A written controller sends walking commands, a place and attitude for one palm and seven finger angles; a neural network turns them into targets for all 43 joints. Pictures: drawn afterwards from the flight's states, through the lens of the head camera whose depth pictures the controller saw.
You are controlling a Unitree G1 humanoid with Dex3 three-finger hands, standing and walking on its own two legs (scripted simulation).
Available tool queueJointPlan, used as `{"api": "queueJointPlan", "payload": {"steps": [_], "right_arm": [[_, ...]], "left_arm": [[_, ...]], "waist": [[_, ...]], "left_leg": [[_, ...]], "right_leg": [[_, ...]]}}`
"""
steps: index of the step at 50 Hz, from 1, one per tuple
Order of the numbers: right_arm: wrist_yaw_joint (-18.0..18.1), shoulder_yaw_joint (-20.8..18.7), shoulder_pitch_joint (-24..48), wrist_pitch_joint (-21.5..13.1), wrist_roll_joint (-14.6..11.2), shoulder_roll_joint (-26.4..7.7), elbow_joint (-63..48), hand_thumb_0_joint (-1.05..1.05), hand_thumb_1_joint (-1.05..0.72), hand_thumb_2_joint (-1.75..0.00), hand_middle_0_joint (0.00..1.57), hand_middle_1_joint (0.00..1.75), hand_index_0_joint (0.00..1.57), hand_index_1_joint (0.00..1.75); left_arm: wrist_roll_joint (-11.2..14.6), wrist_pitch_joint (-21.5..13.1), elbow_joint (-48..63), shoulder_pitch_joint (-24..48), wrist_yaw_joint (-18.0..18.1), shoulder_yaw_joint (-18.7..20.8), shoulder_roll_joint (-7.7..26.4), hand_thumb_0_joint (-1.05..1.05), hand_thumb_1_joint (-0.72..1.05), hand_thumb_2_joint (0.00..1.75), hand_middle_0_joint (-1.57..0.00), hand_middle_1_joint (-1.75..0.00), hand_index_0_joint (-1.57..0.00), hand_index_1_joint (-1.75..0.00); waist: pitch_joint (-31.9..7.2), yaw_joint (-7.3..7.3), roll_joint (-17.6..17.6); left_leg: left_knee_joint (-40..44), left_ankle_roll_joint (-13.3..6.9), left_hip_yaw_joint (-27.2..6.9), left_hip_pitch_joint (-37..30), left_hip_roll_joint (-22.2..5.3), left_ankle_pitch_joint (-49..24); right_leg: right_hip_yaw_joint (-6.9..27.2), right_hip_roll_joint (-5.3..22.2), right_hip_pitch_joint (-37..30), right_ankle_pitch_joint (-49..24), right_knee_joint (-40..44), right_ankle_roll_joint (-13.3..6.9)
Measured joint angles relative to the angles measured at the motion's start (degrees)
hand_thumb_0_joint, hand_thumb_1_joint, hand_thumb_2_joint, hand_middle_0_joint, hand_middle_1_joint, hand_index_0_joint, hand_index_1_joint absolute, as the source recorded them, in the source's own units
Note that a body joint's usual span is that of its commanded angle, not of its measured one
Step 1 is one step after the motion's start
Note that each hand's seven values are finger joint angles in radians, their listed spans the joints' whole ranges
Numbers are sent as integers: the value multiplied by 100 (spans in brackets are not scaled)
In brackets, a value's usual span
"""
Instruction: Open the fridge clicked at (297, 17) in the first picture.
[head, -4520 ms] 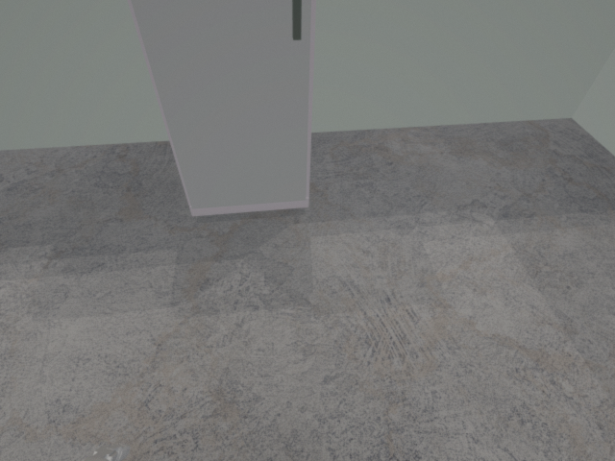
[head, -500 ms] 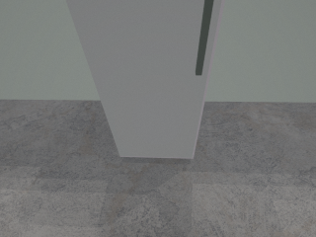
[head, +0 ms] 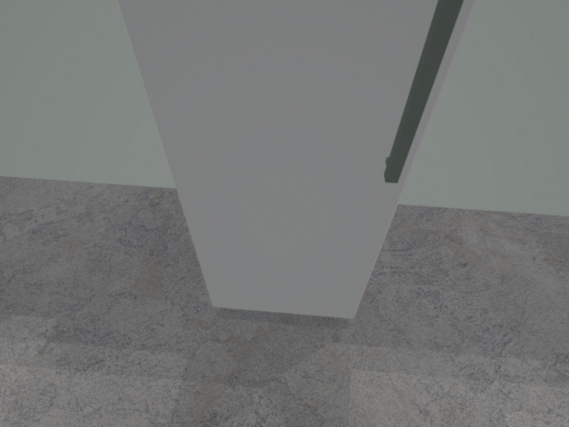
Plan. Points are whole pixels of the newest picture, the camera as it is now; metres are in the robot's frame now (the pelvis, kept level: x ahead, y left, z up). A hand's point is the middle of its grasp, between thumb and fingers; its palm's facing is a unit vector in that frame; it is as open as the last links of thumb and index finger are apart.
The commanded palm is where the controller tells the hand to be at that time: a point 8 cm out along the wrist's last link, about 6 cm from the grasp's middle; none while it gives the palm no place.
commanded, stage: take the last steps up to it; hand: right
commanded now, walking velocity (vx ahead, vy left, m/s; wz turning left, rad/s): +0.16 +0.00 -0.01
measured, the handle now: (429, 49) +0.57 -0.16 +0.27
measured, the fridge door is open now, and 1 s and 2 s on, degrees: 0 0 0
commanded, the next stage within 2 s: come to a stop and stand still in 0.04 s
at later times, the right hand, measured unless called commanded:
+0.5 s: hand out of the picture +0.11 -0.21 -0.18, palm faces +0.01 +0.98 -0.19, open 7.4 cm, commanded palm none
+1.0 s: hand out of the picture +0.08 -0.19 -0.17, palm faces +0.03 +0.97 -0.26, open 7.3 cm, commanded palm none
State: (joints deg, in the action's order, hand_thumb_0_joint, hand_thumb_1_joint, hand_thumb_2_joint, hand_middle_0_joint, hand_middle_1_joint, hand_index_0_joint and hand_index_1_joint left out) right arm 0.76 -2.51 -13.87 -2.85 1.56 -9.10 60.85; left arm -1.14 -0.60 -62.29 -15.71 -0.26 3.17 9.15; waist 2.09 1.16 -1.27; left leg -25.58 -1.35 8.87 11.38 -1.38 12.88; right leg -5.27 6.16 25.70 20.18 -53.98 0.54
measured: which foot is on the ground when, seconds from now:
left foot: down 0.00-0.14, up 0.16-0.60, down 0.62-1.00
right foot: up 0.00-0.12, down 0.14-0.66, up 0.68-1.00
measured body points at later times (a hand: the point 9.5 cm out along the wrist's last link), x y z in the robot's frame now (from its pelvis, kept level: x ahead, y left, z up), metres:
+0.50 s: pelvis +0.08 -0.02 +0.00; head +0.11 -0.05 +0.45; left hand +0.11 +0.21 -0.14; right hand +0.12 -0.26 -0.16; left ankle +0.07 +0.13 -0.68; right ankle +0.12 -0.11 -0.74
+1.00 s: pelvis +0.06 +0.00 +0.00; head +0.08 +0.01 +0.45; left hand +0.11 +0.25 -0.16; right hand +0.08 -0.24 -0.15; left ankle +0.07 +0.14 -0.74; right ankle +0.04 -0.13 -0.73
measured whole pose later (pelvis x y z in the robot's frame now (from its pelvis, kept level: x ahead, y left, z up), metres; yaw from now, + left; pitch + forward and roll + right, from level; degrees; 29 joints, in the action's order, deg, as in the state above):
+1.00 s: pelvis +0.06 +0.00 +0.00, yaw +1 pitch +0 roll -1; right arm 2.4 -1.5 -14.5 -0.2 1.7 -9.5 59.2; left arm -0.3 1.9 -57.9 -12.1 0.0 2.9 12.9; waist 3.1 -1.5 -0.7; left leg -29.7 1.8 2.6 15.0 -5.1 14.5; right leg -3.3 1.2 14.1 19.9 -33.8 2.5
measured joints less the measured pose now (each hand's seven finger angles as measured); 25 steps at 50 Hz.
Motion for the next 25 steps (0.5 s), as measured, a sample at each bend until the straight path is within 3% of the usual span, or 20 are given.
{"api": "queueJointPlan", "payload": {"steps": [6, 7, 9, 12, 17, 22, 25], "right_arm": [[-55, 38, -326, 83, -18, 35, 185, 0, -92, -90, 20, 30, 20, 30], [-62, 36, -390, 116, -27, 33, 209, 0, -92, -90, 20, 30, 20, 30], [-59, 19, -423, 225, -41, -10, 274, 0, -92, -90, 20, 30, 20, 30], [-20, 36, -340, 323, -39, -35, 340, 0, -91, -90, 20, 29, 20, 30], [21, 44, -140, 435, -53, -62, 231, 0, -91, -90, 20, 29, 20, 30], [48, -56, 47, 623, -23, -192, 13, 0, -91, -90, 20, 29, 20, 30], [57, -93, 159, 672, -18, -248, -99, 0, -91, -90, 20, 29, 20, 30]], "left_arm": [[6, -148, 234, 334, -21, -18, 102, 1, 94, 90, -20, -30, -19, -30], [1, -201, 252, 338, -19, -28, 108, 1, 94, 90, -20, -30, -19, -30], [-34, -252, 271, 366, 14, -64, 32, 1, 94, 90, -20, -30, -19, -30], [-32, -226, 264, 360, 139, -154, -88, 1, 93, 90, -20, -30, -20, -30], [37, -99, 124, 436, 288, -176, -94, 0, 96, 90, -20, -30, -20, -30], [43, 39, 131, 463, 293, -111, -124, 0, 95, 90, -20, -30, -20, -30], [23, 95, 149, 457, 263, -53, -116, 1, 94, 90, -20, -30, -20, -30]], "waist": [[-38, -153, 104], [-53, -164, 131], [-38, -193, 310], [8, -196, 388], [137, -204, 393], [241, -150, 362], [281, -108, 300]], "left_leg": [[-163, 214, -25, -343, -11, 404], [-382, 251, -38, -320, -38, 578], [-1198, 188, -225, -53, -127, 1215], [-2317, 187, -462, 493, -118, 1484], [-2542, 362, -666, 958, -192, 1101], [-2990, 431, -781, 1268, -152, 1060], [-2827, 427, -752, 1207, -155, 1103]], "right_leg": [[-179, -73, -454, -610, 1879, 66], [-193, -102, -563, -817, 2060, -18], [-309, -209, -607, -723, 1880, -287], [-404, -307, -859, -659, 2162, -436], [-471, -397, -1212, -926, 2819, -460], [-468, -295, -1213, -961, 2885, -391], [-451, -216, -1146, -961, 2822, -320]]}}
